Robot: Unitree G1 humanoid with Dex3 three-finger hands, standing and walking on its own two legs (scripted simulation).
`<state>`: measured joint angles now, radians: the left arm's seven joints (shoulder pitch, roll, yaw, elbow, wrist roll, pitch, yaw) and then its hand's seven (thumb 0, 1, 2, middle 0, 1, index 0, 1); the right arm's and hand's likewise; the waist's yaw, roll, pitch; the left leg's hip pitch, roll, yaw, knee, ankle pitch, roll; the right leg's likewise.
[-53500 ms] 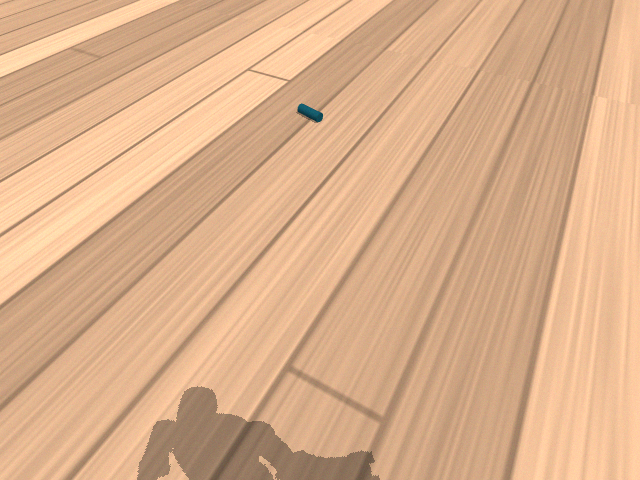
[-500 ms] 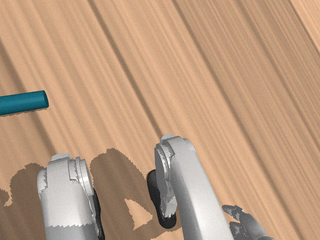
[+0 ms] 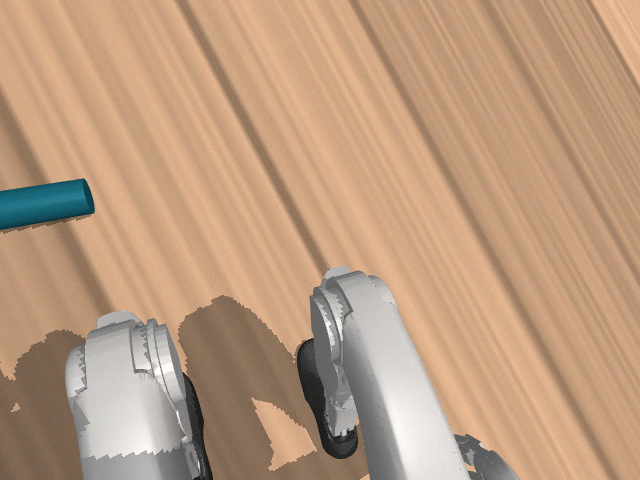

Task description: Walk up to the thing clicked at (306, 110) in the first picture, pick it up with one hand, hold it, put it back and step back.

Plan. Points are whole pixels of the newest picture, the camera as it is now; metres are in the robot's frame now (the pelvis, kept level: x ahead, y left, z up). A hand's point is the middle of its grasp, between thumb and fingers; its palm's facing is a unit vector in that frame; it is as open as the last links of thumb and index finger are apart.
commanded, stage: home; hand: left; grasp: from above
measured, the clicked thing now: (31, 205) +0.50 +0.33 -0.32
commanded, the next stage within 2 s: none
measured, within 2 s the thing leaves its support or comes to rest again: neither
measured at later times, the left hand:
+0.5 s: hand out of the picture +0.32 +0.30 +0.06, palm faces -0.19 -0.70 -0.68, open 7.6 cm
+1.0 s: hand out of the picture +0.24 +0.24 +0.26, palm faces +0.23 -0.94 -0.25, open 7.4 cm
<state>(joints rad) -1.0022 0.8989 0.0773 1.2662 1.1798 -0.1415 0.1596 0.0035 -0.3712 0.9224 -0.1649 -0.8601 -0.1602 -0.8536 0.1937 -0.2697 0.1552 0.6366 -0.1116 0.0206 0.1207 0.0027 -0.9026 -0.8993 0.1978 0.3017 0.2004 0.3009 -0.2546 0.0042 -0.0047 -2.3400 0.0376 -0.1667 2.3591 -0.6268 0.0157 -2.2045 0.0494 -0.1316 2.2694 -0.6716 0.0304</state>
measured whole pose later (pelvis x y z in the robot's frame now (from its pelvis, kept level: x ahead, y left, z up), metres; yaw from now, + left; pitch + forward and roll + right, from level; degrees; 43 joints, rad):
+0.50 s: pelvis +0.01 +0.00 +0.17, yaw +7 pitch +31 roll -7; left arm -0.27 0.50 0.05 0.48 0.45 0.11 0.01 0.01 0.85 0.89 -0.22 -0.31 -0.22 -0.31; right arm 0.09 -0.26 0.01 0.58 0.02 -0.01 0.02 0.01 -0.91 -0.90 0.20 0.30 0.20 0.30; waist -0.06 0.03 -0.18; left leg -1.78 0.04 -0.09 1.84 -0.60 0.01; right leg -1.68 0.03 -0.08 1.78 -0.65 0.02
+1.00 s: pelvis +0.07 +0.01 +0.34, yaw +11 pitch +17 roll -4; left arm 0.29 0.25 0.06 0.06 -0.04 0.41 0.08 0.01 0.90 0.90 -0.21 -0.30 -0.21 -0.30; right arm 0.25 -0.21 0.07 0.55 0.03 -0.15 -0.15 0.01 -0.91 -0.90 0.20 0.30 0.20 0.30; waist -0.07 0.04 -0.17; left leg -0.98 0.03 -0.07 1.19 -0.50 -0.01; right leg -0.88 0.02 -0.07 1.12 -0.53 0.00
